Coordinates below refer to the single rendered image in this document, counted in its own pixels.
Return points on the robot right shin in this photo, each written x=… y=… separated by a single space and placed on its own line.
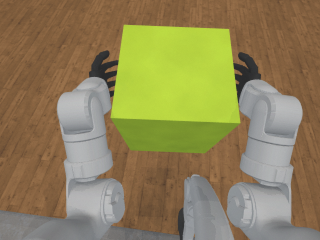
x=188 y=231

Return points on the robot left upper arm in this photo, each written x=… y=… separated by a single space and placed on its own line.
x=92 y=207

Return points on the carton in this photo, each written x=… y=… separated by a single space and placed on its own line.
x=175 y=88

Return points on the robot right thigh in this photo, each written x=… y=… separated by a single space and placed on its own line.
x=210 y=220

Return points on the left robot hand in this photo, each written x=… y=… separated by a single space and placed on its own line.
x=98 y=69

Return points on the robot right forearm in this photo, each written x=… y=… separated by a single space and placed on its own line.
x=274 y=122

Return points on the robot left forearm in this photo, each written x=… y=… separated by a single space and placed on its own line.
x=81 y=118

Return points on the right robot hand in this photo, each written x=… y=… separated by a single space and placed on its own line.
x=248 y=74

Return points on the robot right upper arm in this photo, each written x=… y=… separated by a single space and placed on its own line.
x=263 y=212

